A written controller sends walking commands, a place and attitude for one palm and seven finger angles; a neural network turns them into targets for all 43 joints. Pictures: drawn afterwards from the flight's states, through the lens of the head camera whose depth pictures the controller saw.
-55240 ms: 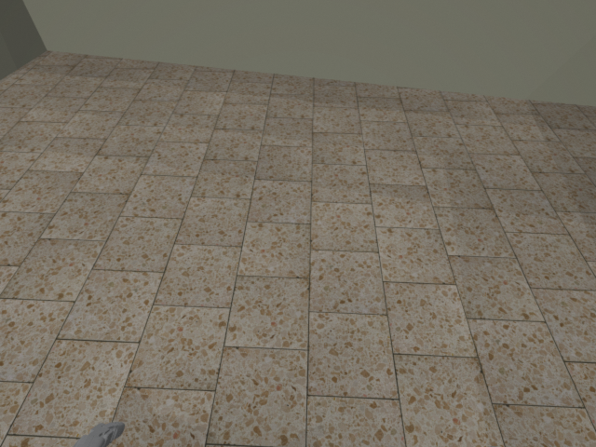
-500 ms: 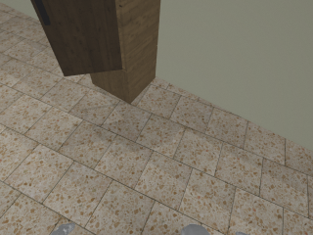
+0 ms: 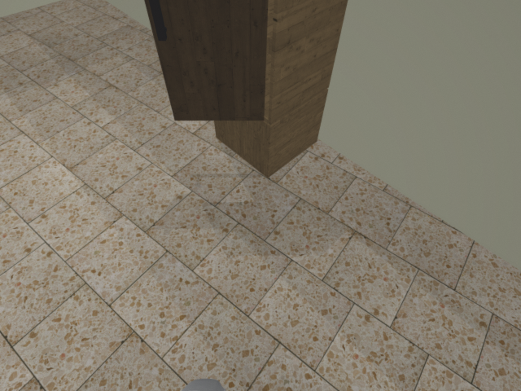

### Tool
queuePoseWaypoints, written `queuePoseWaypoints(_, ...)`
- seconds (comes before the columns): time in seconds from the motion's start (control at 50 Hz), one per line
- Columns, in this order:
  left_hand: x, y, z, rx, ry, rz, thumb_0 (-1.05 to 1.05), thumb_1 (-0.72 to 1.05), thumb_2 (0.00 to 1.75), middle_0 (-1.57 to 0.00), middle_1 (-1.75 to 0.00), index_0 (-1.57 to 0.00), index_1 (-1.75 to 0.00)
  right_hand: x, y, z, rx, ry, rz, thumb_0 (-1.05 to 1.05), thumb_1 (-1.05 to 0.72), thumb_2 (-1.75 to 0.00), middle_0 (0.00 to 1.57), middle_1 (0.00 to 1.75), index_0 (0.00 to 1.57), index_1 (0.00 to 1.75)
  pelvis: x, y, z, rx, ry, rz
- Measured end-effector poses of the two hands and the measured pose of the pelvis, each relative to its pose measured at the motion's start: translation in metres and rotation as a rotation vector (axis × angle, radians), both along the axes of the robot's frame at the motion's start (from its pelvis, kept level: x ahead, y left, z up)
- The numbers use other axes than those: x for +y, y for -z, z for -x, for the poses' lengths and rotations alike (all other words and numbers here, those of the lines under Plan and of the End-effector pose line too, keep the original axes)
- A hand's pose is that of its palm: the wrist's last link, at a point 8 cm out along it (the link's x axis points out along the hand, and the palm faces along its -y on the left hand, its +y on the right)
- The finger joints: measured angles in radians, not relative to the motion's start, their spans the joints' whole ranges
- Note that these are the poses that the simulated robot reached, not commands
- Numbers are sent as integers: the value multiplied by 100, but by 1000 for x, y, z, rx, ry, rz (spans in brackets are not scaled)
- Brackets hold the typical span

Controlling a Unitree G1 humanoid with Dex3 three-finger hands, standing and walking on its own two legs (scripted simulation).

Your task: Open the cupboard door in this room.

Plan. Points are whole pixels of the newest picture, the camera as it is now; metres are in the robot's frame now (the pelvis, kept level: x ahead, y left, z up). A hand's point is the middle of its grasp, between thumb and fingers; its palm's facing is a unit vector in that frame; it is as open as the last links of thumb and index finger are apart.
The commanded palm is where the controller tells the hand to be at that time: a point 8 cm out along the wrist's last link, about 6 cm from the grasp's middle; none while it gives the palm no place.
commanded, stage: take the last steps up to it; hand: left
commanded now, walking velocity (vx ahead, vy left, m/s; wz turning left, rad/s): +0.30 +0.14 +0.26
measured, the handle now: (159, 15) +1.08 +0.39 +0.03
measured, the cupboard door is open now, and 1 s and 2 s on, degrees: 47 47 47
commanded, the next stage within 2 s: come to a stop and stand still in 1.52 s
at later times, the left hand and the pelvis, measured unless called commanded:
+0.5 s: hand (132, 377) +0.15 +0.24 -0.16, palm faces +0.05 -0.98 -0.17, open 7.4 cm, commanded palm none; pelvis +0.08 +0.05 +0.00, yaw +4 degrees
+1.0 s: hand (141, 356) +0.19 +0.23 -0.17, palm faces +0.21 -0.96 -0.17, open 7.2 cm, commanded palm none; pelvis +0.24 +0.07 +0.00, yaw +7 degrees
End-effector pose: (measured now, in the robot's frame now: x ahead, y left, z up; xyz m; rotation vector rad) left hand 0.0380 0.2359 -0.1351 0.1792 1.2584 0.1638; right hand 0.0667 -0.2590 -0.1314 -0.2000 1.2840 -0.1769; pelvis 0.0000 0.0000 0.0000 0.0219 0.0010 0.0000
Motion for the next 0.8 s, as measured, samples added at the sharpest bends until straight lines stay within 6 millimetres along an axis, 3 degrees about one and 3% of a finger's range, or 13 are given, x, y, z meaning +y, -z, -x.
queuePoseWaypoints(0.12, 37, 27, 42, 102, -94, 34, 0, 92, 89, -20, -30, -20, -30, 38, -4, -39, -91, -102, 34, 1, -91, -90, 19, 30, 19, 30, 27, 13, -5, -3, -36, 20)
queuePoseWaypoints(0.16, 46, 28, 45, 130, -100, 36, 0, 92, 89, -20, -30, -20, -29, 50, -9, -41, -108, -116, 35, 1, -91, -90, 20, 30, 19, 30, 33, 10, -8, -6, -34, 28)
queuePoseWaypoints(0.22, 55, 20, 33, 112, -102, 45, 0, 92, 89, -20, -30, -20, -29, 65, -14, -34, -97, -118, 29, 1, -91, -90, 20, 30, 20, 30, 41, 2, -15, -7, -50, 42)
queuePoseWaypoints(0.42, 59, 1, -54, -32, -59, 51, 0, 91, 89, -20, -30, -20, -29, 86, -6, 18, 89, -34, -24, 1, -92, -90, 20, 30, 20, 30, 53, -7, -54, -7, -71, 31)
queuePoseWaypoints(0.54, 41, -3, -130, -94, 9, 51, 0, 91, 89, -20, -30, -20, -29, 88, 3, 45, 232, 42, -65, 1, -91, -90, 20, 30, 20, 30, 45, -2, -90, -5, -68, 14)
queuePoseWaypoints(0.62, 23, -1, -186, -160, 42, 46, 0, 91, 89, -20, -30, -20, -29, 83, 14, 48, 326, 78, -92, 1, -91, -90, 20, 30, 20, 30, 33, 10, -122, -2, -70, 3)
queuePoseWaypoints(0.66, 16, 1, -202, -197, 32, 42, 0, 91, 89, -20, -30, -20, -29, 78, 19, 40, 361, 77, -101, 1, -91, -90, 20, 30, 20, 30, 28, 15, -134, -10, -80, 16)
queuePoseWaypoints(0.7, 12, -1, -205, -202, 1, 44, 0, 91, 89, -20, -30, -20, -29, 72, 19, 19, 363, 59, -99, 1, -91, -90, 20, 30, 20, 30, 26, 12, -145, -21, -100, 22)
queuePoseWaypoints(0.76, 10, -2, -194, -156, -70, 48, -1, 92, 89, -20, -30, -20, -29, 63, 15, -31, 306, 22, -83, 1, -91, -90, 20, 30, 20, 30, 25, 4, -163, -20, -113, 24)
queuePoseWaypoints(0.8, 21, -6, -188, -141, -130, 16, -3, 96, 89, -20, -30, -20, -30, 61, 12, -71, 247, -11, -73, 1, -91, -90, 20, 30, 19, 30, 26, 0, -175, -13, -122, 27)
